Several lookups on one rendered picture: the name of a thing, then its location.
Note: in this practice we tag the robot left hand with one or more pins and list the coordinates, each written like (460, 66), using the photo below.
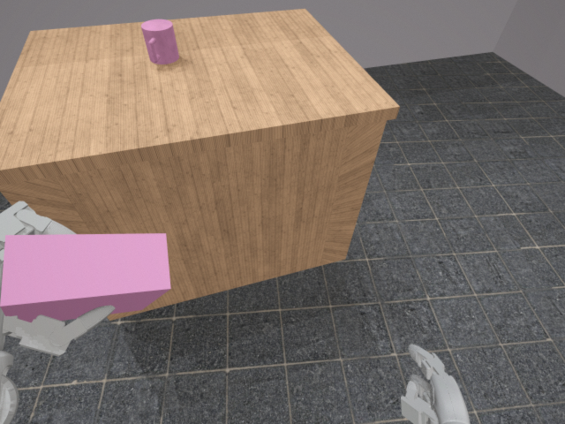
(43, 334)

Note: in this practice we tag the sponge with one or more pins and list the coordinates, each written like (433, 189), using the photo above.
(64, 276)

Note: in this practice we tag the robot right hand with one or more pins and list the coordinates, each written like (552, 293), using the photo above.
(442, 400)

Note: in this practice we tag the left robot forearm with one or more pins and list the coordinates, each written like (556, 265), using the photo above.
(9, 395)

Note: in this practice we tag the table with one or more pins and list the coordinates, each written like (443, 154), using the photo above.
(252, 151)

